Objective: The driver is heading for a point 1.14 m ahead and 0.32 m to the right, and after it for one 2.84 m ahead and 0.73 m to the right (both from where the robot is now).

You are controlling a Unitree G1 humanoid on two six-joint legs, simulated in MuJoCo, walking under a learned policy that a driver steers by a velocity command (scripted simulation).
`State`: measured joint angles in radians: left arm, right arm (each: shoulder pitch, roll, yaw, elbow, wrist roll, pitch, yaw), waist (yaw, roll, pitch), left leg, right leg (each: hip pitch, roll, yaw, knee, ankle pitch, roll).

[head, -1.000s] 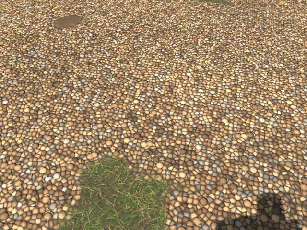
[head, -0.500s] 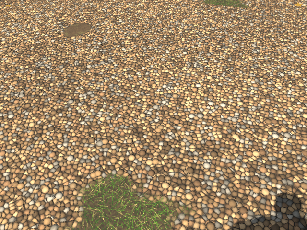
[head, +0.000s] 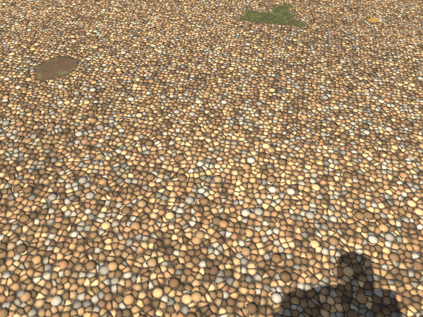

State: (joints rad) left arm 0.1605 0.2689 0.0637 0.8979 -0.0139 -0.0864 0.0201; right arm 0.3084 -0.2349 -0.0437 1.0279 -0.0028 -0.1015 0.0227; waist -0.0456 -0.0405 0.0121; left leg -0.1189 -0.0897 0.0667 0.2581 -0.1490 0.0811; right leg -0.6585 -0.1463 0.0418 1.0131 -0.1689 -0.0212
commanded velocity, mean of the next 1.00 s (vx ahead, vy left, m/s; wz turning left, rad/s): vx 0.50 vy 0.00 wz -0.41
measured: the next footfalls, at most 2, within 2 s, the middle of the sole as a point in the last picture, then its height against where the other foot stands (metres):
right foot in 0.28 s outside the picture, level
left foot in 0.78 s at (223, 270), level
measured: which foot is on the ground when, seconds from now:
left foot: down 0.00-0.30, up 0.32-0.76, down 0.78-1.00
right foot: up 0.00-0.26, down 0.28-0.78, up 0.80-1.00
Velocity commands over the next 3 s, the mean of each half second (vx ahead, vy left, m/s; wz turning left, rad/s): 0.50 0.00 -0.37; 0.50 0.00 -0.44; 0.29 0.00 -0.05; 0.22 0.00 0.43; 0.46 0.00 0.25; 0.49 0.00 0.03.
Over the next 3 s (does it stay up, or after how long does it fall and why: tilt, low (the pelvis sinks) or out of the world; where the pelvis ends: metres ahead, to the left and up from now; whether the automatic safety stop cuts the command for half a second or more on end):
stays up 1.39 -0.30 -0.11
